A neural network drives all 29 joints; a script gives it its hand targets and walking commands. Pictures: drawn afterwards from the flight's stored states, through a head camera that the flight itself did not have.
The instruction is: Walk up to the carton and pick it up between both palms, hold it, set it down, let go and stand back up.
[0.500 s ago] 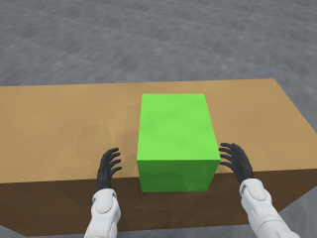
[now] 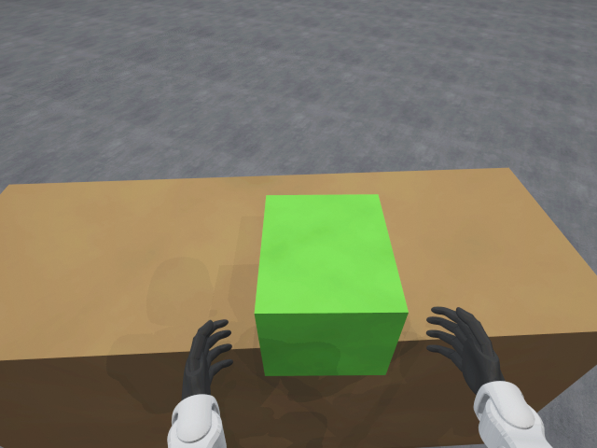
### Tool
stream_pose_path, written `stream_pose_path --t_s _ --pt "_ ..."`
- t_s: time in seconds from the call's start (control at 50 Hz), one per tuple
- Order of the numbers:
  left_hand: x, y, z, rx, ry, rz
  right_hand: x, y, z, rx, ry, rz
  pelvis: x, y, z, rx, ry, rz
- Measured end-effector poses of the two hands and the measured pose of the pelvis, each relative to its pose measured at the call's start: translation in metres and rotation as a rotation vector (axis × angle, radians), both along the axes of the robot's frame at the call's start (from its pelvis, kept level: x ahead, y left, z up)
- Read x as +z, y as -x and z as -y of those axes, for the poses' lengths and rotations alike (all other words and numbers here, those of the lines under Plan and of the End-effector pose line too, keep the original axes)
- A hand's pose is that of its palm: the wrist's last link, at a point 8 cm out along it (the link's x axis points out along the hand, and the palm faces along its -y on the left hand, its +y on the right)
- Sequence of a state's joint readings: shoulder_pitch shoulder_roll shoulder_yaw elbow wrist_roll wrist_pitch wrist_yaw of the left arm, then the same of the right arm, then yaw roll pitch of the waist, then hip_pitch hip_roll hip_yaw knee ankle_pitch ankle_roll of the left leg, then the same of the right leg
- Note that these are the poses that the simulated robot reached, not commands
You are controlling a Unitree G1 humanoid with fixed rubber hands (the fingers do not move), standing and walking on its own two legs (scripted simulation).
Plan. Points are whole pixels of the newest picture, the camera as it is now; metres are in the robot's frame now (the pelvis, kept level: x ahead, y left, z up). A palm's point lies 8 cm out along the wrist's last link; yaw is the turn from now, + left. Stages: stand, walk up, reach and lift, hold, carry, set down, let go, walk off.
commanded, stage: set down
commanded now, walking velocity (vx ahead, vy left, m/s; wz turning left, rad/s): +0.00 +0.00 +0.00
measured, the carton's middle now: (323, 281) +0.40 -0.01 -0.01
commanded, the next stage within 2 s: let go in 1.68 s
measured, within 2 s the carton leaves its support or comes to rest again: neither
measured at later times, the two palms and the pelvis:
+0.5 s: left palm (186, 396) +0.22 +0.19 -0.03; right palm (477, 379) +0.24 -0.21 -0.01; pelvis +0.03 +0.01 +0.00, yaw +0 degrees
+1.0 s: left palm (178, 425) +0.20 +0.20 -0.06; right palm (477, 401) +0.22 -0.21 -0.04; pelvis +0.04 +0.01 +0.00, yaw +0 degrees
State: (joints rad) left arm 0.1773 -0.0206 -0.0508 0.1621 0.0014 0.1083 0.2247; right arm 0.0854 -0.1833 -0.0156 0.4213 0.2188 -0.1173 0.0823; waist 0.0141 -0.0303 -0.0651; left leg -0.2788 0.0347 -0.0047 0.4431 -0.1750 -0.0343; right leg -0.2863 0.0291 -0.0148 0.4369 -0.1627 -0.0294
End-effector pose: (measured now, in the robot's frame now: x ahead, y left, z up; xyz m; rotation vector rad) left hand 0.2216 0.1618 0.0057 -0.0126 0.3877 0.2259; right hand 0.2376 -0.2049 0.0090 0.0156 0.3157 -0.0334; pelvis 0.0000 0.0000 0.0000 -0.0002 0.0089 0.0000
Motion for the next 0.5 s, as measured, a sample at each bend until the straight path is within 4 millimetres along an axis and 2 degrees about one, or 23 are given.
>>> stream_pose_path --t_s 0.14,0.32,0.5 --pt "-0.004 -0.007 0.001 -0.030 0.004 -0.041 -0.010 0.002 0.004 -0.030 0.002 -0.077 0.002 -0.008 0.000 0.001 0.000 -0.002" --pt "-0.018 -0.008 -0.011 -0.041 -0.001 -0.110 -0.025 0.008 0.006 -0.053 0.015 -0.144 0.003 -0.018 -0.002 0.001 0.003 -0.020" --pt "-0.035 0.000 -0.025 -0.037 -0.009 -0.156 -0.024 0.002 0.004 -0.060 0.029 -0.114 0.004 -0.030 -0.006 0.002 0.008 -0.037"
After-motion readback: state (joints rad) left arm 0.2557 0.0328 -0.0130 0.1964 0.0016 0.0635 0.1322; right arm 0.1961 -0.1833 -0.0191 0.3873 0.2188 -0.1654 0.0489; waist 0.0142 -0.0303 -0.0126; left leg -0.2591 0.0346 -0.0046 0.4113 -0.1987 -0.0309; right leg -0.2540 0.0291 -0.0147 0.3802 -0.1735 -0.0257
